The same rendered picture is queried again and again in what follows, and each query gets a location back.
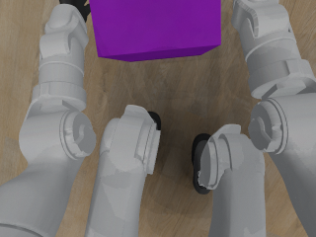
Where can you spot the right robot forearm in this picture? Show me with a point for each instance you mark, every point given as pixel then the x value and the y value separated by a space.
pixel 270 50

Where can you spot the robot left foot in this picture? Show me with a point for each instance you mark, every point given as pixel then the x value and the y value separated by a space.
pixel 156 119

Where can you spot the robot right upper arm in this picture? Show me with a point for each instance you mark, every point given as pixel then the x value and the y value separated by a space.
pixel 285 127

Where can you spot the left robot hand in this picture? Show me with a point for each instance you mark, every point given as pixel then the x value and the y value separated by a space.
pixel 84 10

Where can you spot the right robot shin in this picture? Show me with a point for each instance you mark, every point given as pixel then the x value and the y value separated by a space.
pixel 231 129

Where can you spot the left robot forearm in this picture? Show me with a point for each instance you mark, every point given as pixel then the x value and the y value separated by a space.
pixel 61 64

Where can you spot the robot left upper arm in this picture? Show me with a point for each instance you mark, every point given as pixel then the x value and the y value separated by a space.
pixel 55 145

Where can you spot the carton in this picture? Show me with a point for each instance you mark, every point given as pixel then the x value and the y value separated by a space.
pixel 139 30

